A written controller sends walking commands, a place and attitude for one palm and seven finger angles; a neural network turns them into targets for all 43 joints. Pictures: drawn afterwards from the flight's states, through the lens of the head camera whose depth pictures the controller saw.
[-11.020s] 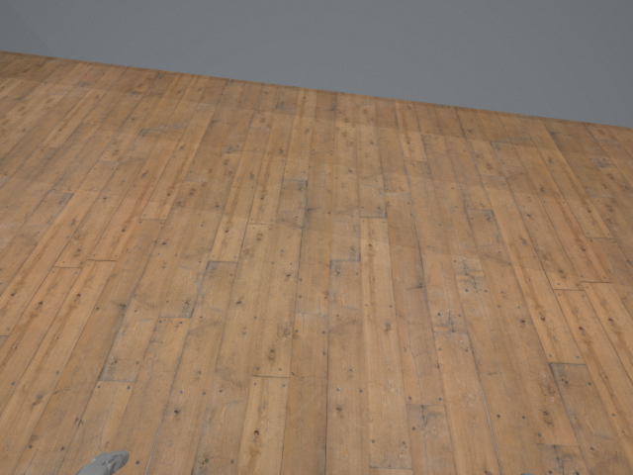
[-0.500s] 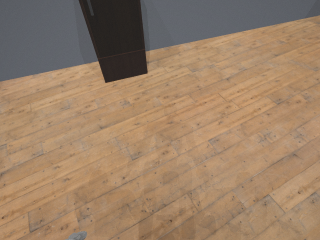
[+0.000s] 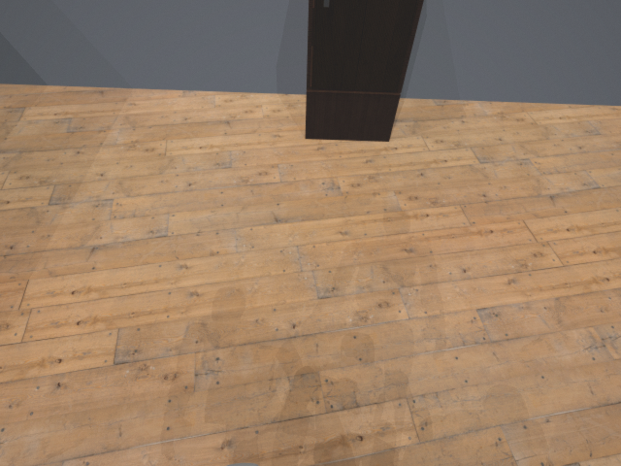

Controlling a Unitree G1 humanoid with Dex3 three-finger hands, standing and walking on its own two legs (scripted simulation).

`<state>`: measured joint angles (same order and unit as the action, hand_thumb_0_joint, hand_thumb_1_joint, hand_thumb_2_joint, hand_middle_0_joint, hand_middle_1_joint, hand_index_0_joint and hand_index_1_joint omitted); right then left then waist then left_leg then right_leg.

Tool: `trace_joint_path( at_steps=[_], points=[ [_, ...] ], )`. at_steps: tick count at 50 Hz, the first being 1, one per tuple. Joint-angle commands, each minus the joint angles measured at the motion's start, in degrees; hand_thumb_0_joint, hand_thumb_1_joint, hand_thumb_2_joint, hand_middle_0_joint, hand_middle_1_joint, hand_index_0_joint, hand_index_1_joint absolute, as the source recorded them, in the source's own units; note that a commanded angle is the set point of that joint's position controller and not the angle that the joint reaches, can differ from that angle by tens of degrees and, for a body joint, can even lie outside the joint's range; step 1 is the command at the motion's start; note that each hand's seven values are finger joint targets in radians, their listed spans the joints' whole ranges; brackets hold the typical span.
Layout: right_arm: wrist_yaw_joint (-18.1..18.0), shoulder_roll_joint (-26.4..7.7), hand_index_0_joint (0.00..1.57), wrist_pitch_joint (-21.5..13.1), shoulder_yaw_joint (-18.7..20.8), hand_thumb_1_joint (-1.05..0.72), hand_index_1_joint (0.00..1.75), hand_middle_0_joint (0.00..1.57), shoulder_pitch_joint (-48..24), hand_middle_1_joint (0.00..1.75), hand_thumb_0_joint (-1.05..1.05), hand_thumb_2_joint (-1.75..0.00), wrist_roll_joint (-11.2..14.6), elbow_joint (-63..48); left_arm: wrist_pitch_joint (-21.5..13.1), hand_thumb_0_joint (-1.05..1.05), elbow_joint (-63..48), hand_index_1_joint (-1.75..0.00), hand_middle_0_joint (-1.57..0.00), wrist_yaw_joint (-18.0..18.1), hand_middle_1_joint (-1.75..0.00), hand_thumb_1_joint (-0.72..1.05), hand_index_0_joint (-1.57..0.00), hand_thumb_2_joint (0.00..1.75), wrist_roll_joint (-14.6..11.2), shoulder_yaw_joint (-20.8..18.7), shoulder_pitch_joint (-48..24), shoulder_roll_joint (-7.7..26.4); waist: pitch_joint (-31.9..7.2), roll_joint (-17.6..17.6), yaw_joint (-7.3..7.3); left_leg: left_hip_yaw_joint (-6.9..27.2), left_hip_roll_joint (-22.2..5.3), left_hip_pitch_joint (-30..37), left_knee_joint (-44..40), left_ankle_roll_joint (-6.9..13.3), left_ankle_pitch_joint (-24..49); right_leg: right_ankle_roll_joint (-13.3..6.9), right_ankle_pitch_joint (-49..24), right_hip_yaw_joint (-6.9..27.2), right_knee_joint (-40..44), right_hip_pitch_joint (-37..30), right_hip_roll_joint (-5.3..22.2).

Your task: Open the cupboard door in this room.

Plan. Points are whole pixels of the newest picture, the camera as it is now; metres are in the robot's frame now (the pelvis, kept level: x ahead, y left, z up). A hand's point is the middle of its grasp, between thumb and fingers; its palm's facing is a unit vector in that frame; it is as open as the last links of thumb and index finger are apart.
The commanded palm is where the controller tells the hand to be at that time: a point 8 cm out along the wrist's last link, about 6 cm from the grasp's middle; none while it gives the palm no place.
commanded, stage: turn or walk to find it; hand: left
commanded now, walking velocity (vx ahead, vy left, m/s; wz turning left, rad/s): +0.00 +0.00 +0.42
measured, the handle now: out of the picture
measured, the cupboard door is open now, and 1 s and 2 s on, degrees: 0 0 0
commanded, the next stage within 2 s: stand and wait in 0.30 s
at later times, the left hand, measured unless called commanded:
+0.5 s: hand out of the picture +0.08 +0.16 -0.13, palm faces +0.16 -0.95 -0.28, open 7.4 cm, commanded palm none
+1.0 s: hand out of the picture -0.08 +0.13 -0.17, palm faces +0.35 -0.91 -0.20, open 7.4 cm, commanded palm none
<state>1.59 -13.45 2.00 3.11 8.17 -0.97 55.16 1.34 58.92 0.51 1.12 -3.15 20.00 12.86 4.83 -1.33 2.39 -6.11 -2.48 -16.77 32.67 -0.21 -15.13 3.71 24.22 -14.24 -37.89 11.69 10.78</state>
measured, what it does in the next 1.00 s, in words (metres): steps on the spot, turning left: right foot, then left foot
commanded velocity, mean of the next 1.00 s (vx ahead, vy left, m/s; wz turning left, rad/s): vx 0.04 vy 0.00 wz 0.18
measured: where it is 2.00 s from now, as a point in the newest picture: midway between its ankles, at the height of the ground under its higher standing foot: (317, 441)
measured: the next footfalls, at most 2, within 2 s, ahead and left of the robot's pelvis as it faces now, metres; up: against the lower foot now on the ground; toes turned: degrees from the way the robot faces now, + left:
right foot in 0.44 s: +0.08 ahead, -0.12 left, +0.00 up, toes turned +3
left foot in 1.00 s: -0.04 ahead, +0.08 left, +0.00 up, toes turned +18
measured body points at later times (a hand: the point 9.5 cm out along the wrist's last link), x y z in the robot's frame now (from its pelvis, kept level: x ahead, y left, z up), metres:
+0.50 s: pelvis +0.01 -0.04 +0.01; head +0.02 -0.08 +0.45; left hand +0.07 +0.21 -0.11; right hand +0.09 -0.27 -0.17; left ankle +0.01 +0.11 -0.70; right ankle +0.04 -0.12 -0.73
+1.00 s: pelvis -0.02 -0.04 +0.01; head +0.00 -0.04 +0.46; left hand -0.10 +0.17 -0.15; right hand +0.09 -0.26 -0.14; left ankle -0.08 +0.06 -0.73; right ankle +0.04 -0.12 -0.72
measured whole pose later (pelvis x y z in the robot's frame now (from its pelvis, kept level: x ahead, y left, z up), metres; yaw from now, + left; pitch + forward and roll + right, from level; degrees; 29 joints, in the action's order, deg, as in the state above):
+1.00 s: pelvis -0.02 -0.04 +0.01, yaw +16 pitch -1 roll +0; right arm -0.9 -10.6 1.1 2.0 11.7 -0.7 61.9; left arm 0.9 63.5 1.1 0.8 -2.1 16.5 9.5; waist 2.0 0.0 2.3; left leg -2.4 -1.5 -9.5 28.0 -0.4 -19.5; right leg -2.9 14.2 -12.4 -29.8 15.6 2.6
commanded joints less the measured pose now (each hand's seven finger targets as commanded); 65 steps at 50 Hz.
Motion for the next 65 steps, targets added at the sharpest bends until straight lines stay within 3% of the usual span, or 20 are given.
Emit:
trace_joint_path(
  at_steps=[1, 6, 16, 20, 21, 22, 23, 24, 26, 29, 42, 45, 47, 48, 49, 50, 51, 53, 55, 65],
  points=[
    [-2.17, -14.61, 0.2, -1.63, 3.07, -0.9, 0.3, 0.2, 11.73, 0.3, 0.0, -0.9, 0.03, 0.08, 0.01, 0.0, -7.18, -0.3, -0.2, 1.29, -0.3, 0.9, -0.2, 0.9, -0.25, -0.63, -5.34, 4.03, -11.46, 18.62, -6.68, 23.11, -20.37, 18.83, -12.17, 9.34, 33.69, 0.56, 12.57, 11.19, -24.49, 20.48, -2.78],
    [-2.42, -8.77, 0.2, -2.35, 1.41, -0.9, 0.3, 0.2, 2.18, 0.3, 0.0, -0.9, 0.16, -2.6, 0.05, 0.0, -4.28, -0.3, -0.2, 0.27, -0.3, 0.9, -0.2, 0.9, -0.34, -1.05, -4.14, 5.03, -6.72, 8.8, -2.63, 13.61, -12.29, 10.37, -13.57, 8.67, 29.91, 1.23, -0.68, 12.11, -26.59, 17.07, -3.1],
    [-2.07, -8.61, 0.2, -1.34, 2.44, -0.9, 0.3, 0.2, 2.87, 0.3, 0.0, -0.9, -0.61, -3.16, 0.26, 0.0, -8.53, -0.3, -0.2, 0.67, -0.3, 0.9, -0.2, 0.9, -0.44, -0.64, -8.8, 3.33, -5.04, 9.5, -3.33, 20.51, -11.16, 4.6, -14.06, 9.98, 17.97, 0.54, 0.52, 11.63, -8.63, 10.4, -6.64],
    [-2.03, -6.61, 0.2, -1.29, 2.06, -0.9, 0.3, 0.2, 1.98, 0.3, 0.0, -0.9, -0.15, -2.67, -1.16, 0.0, -6.26, -0.3, -0.2, 1.0, -0.3, 0.9, -0.2, 0.9, -0.48, -0.39, -2.28, 3.5, -7.04, 6.14, -0.02, 18.04, -7.33, -1.02, -7.55, 6.17, 13.57, -0.33, -11.84, 10.54, 11.6, -3.99, -7.46],
    [-1.83, -3.6, 0.2, -1.46, 1.7, -0.9, 0.3, 0.2, 3.24, 0.3, 0.0, -0.9, 0.42, -2.48, -1.88, 0.0, -5.85, -0.3, -0.2, 1.33, -0.3, 0.9, -0.2, 0.9, 0.13, -0.66, -1.23, 6.27, -8.06, -1.68, 0.08, 13.66, -2.67, -5.69, -0.12, 2.68, 5.29, -2.0, -13.32, 17.65, 18.46, -9.31, -0.88],
    [-1.66, 0.01, 0.2, -1.34, 0.79, -0.9, 0.3, 0.2, 4.02, 0.3, 0.0, -0.9, 0.72, -3.44, -2.42, 0.0, -6.26, -0.3, -0.2, 1.53, -0.3, 0.9, -0.2, 0.9, 0.55, -1.09, -2.34, 10.81, -5.9, -14.75, -0.88, 7.45, 4.45, -12.62, 8.24, -1.0, -11.78, -7.62, -17.27, 31.46, 22.5, -8.9, 11.49],
    [-1.99, -3.28, 0.2, -0.04, 1.61, -0.9, 0.3, 0.2, 3.52, 0.3, 0.0, -0.9, 0.09, -3.48, -2.5, 0.0, -7.45, -0.3, -0.2, 1.33, -0.3, 0.9, -0.2, 0.9, -0.05, -1.61, -3.6, 11.64, -5.21, -17.67, 0.16, 10.82, 2.72, -9.63, 15.89, -0.77, -17.35, -11.63, -11.9, 33.99, 25.79, 0.37, 14.78],
    [-1.99, -4.12, 0.2, 0.51, 1.91, -0.9, 0.3, 0.2, 2.73, 0.3, 0.0, -0.9, -0.08, -2.66, -2.06, 0.0, -7.43, -0.3, -0.2, 1.51, -0.3, 0.9, -0.2, 0.9, -0.04, -1.24, -5.76, 9.94, -2.16, -13.62, -0.68, 11.32, 2.36, -8.74, 21.44, -0.49, -15.23, -12.81, -6.71, 33.77, 27.05, 4.87, 13.2],
    [-1.55, -2.59, 0.2, 0.66, 1.72, -0.9, 0.3, 0.2, 6.07, 0.3, 0.0, -0.9, -0.15, 0.71, -2.07, 0.0, -7.6, -0.3, -0.2, 1.35, -0.3, 0.9, -0.2, 0.9, -0.21, -0.4, -10.07, 7.06, -0.28, -4.74, -3.35, 10.1, 1.71, -8.77, 26.78, -0.65, -8.64, -11.19, -8.71, 24.42, 25.18, 5.0, 7.02],
    [-1.58, -1.96, 0.2, 0.65, 1.5, -0.9, 0.3, 0.2, 8.47, 0.3, 0.0, -0.9, -0.07, 2.69, -2.55, 0.0, -6.19, -0.3, -0.2, 1.2, -0.3, 0.9, -0.2, 0.9, -0.36, 0.14, -8.47, 4.57, -1.77, -6.38, -3.17, 8.8, 0.92, -7.4, 26.41, -1.69, -4.64, -9.56, -14.48, 19.07, 24.56, 2.8, 3.9],
    [-2.62, -0.75, 0.2, -0.49, -0.35, -0.9, 0.3, 0.2, 4.36, 0.3, 0.0, -0.9, 0.8, 4.31, -2.3, 0.0, 1.13, -0.3, -0.2, 1.54, -0.3, 0.9, -0.2, 0.9, 0.17, -0.97, 0.1, 7.36, -7.11, -6.51, 0.78, 5.85, 0.79, -3.78, 8.1, -1.66, -12.23, -14.03, -32.28, 21.13, 20.03, -9.99, 8.0],
    [-2.63, -0.4, 0.2, -0.61, -0.53, -0.9, 0.3, 0.2, 5.73, 0.3, 0.0, -0.9, 0.79, 4.67, -1.86, 0.0, 1.25, -0.3, -0.2, 1.74, -0.3, 0.9, -0.2, 0.9, 0.13, -1.22, -1.8, 7.56, -7.03, -6.13, -0.62, 4.42, 0.44, 0.02, 2.94, -1.32, -9.2, -13.17, -28.07, 19.35, 18.91, -6.54, 8.68],
    [-2.68, 0.84, 0.2, -1.22, -1.02, -0.9, 0.3, 0.2, 9.24, 0.3, 0.0, -0.9, 0.38, 6.22, -1.71, 0.0, 2.04, -0.3, -0.2, 1.5, -0.3, 0.9, -0.2, 0.9, -0.28, -0.49, -2.86, 5.81, -6.53, -4.74, -2.26, 3.19, 0.74, 9.87, -6.19, -0.46, -2.45, -9.64, -9.28, 17.97, 21.0, 1.82, 5.84],
    [-2.68, -0.02, 0.2, -1.72, -0.95, -0.9, 0.3, 0.2, 11.75, 0.3, 0.0, -0.9, 0.11, 7.0, -1.5, 0.0, 1.82, -0.3, -0.2, 1.22, -0.3, 0.9, -0.2, 0.9, -0.48, -0.03, -3.93, 4.35, -5.74, -1.31, -3.48, 5.48, -0.98, 15.28, -11.05, 0.54, -3.34, -7.19, 2.9, 16.03, 20.27, 8.9, 2.58],
    [-2.82, -2.44, 0.2, -1.86, -0.24, -0.9, 0.3, 0.2, 13.76, 0.3, 0.0, -0.9, -0.41, 7.45, -1.36, 0.0, 1.13, -0.3, -0.2, 0.68, -0.3, 0.9, -0.2, 0.9, -0.46, 0.41, -5.03, 2.56, -3.63, 6.31, -4.47, 13.66, -6.89, 17.21, -15.04, 3.26, -13.05, -4.64, 10.48, 12.65, 14.44, 17.35, -2.61],
    [-3.13, -6.48, 0.2, -1.79, 0.46, -0.9, 0.3, 0.2, 15.77, 0.3, 0.0, -0.9, -0.93, 7.3, -1.31, 0.0, -0.39, -0.3, -0.2, 0.2, -0.3, 0.9, -0.2, 0.9, -0.28, 1.08, -6.23, -0.27, 0.61, 15.48, -5.71, 24.32, -14.98, 13.25, -23.75, 7.41, -28.39, -2.76, 8.84, 6.16, 4.44, 21.96, -8.0],
    [-3.16, -7.65, 0.2, -2.01, 0.94, -0.9, 0.3, 0.2, 14.91, 0.3, 0.0, -0.9, -0.77, 6.83, -1.03, 0.0, -1.46, -0.3, -0.2, -0.09, -0.3, 0.9, -0.2, 0.9, 0.33, 1.02, -9.43, 0.22, 4.15, 18.96, -6.68, 30.86, -18.87, 8.48, -29.25, 10.43, -34.0, -2.93, 4.93, 6.77, -7.12, 23.07, -8.68],
    [-3.45, -5.78, 0.2, -2.64, 0.4, -0.9, 0.3, 0.2, 11.34, 0.3, 0.0, -0.9, -0.46, 5.77, -0.77, 0.0, -1.06, -0.3, -0.2, -0.96, -0.3, 0.9, -0.2, 0.9, 0.72, 0.4, -8.74, 0.77, 7.82, 12.67, -4.16, 25.51, -17.28, 5.55, -28.54, 10.25, -26.09, -3.43, 0.54, 11.97, -18.37, 25.11, -6.81],
    [-3.47, -5.31, 0.2, -3.8, 0.43, -0.9, 0.3, 0.2, 9.53, 0.3, 0.0, -0.9, -0.31, 4.82, -1.22, 0.0, 0.23, -0.3, -0.2, -1.69, -0.3, 0.9, -0.2, 0.9, 0.74, 0.04, -5.39, 0.5, 4.58, 8.46, -2.31, 18.05, -14.26, 7.99, -26.38, 8.71, -15.73, -2.64, -4.24, 12.09, -22.68, 24.64, -6.34],
    [-3.26, -5.05, 0.2, -5.37, 1.42, -0.9, 0.3, 0.2, 15.57, 0.3, 0.0, -0.9, -0.98, 6.85, -1.9, 0.0, -3.92, -0.3, -0.2, -2.77, -0.3, 0.9, -0.2, 0.9, 0.21, -0.44, -13.03, -0.82, 4.35, 8.82, -4.3, 8.36, -15.66, 11.2, -22.23, 8.95, 0.58, -1.93, -5.47, 8.5, -3.6, 18.48, -4.25]
  ],
)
